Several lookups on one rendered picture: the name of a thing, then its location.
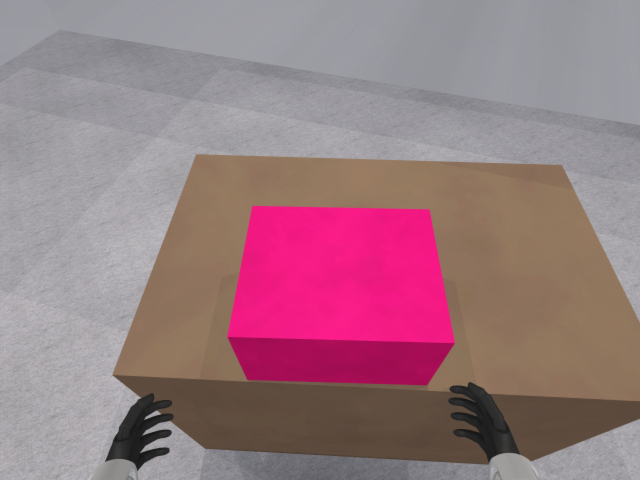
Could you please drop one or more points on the carton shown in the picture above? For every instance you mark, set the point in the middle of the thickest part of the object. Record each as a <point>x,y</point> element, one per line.
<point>340,295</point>

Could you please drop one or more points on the robot left forearm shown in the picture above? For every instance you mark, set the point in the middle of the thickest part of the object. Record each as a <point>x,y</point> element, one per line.
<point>116,469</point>

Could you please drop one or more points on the robot right hand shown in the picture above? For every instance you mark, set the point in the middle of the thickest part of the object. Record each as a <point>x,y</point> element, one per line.
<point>495,436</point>

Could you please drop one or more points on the pedestal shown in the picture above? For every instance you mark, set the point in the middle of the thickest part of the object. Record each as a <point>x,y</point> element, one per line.
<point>539,317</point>

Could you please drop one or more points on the robot left hand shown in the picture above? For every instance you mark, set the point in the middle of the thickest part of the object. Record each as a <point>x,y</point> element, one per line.
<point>129,442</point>

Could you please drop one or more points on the robot right forearm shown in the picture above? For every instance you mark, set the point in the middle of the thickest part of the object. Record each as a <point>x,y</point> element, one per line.
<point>511,466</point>

